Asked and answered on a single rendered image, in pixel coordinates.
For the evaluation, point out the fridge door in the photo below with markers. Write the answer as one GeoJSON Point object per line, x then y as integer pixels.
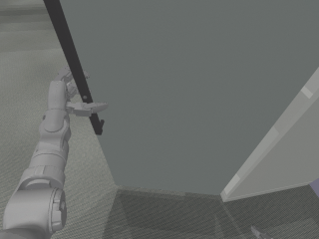
{"type": "Point", "coordinates": [193, 86]}

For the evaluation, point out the robot left forearm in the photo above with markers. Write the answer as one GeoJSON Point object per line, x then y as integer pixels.
{"type": "Point", "coordinates": [49, 159]}

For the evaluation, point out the left robot upper arm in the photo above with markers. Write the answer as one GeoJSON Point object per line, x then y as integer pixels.
{"type": "Point", "coordinates": [35, 214]}

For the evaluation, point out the left robot hand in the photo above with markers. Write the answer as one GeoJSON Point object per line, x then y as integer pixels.
{"type": "Point", "coordinates": [62, 89]}

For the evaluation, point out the right robot hand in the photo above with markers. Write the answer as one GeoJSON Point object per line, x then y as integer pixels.
{"type": "Point", "coordinates": [259, 233]}

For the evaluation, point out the handle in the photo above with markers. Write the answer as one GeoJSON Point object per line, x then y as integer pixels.
{"type": "Point", "coordinates": [60, 25]}

